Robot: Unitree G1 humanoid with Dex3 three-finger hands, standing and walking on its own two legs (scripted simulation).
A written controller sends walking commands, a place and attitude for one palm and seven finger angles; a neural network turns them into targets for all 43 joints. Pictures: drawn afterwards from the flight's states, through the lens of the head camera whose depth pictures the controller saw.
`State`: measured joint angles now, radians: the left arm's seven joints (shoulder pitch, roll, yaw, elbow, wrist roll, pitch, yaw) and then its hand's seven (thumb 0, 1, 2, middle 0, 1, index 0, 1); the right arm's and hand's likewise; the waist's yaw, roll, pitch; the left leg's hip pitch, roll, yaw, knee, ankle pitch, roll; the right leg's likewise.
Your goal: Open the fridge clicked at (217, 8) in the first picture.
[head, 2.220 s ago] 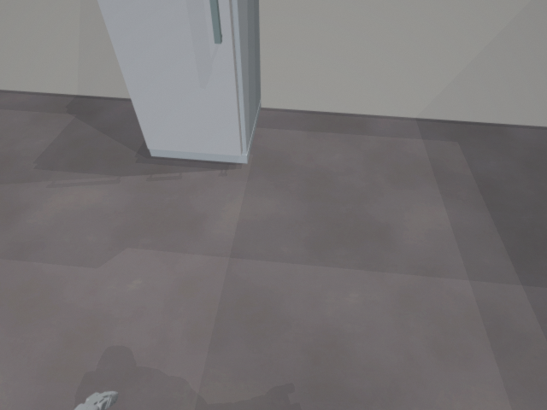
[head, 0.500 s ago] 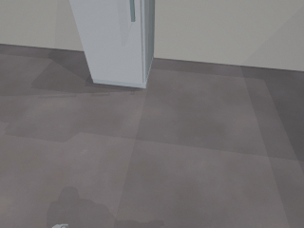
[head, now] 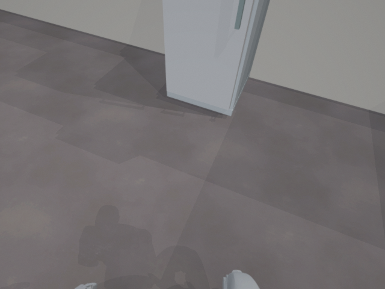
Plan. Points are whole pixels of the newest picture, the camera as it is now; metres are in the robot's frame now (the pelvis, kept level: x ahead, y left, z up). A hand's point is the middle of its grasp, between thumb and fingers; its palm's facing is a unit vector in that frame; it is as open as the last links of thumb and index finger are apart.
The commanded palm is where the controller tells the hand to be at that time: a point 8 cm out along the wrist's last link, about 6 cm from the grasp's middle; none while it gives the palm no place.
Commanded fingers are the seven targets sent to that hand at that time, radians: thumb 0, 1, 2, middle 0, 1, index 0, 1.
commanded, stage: walk to a spot facing it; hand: right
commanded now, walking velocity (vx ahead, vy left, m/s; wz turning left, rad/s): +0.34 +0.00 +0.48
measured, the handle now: out of the picture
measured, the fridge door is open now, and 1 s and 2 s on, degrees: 0 0 0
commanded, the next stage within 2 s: turn to face it in 1.68 s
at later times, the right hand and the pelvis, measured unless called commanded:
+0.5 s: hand (296, 229) +0.31 -0.30 -0.18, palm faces -0.19 +0.96 -0.19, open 7.4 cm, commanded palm none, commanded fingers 0.00 -0.90 -0.90 0.20 0.30 0.20 0.30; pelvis +0.19 -0.11 +0.00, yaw +16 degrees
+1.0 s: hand (224, 159) +0.56 -0.11 -0.20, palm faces -0.44 +0.89 -0.12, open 7.3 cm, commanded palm none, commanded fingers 0.00 -0.90 -0.90 0.20 0.30 0.20 0.30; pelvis +0.40 -0.01 -0.03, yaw +29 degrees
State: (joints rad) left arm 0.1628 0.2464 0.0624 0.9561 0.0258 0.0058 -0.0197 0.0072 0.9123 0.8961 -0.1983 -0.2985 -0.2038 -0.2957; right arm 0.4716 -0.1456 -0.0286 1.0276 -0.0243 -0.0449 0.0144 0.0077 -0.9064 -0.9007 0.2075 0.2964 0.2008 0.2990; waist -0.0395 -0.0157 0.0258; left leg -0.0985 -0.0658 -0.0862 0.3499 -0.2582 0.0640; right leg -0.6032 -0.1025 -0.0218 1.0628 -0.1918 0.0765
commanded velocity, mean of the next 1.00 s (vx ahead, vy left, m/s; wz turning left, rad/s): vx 0.35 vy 0.00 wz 0.44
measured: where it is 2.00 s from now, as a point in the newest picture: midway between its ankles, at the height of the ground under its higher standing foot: (155, 186)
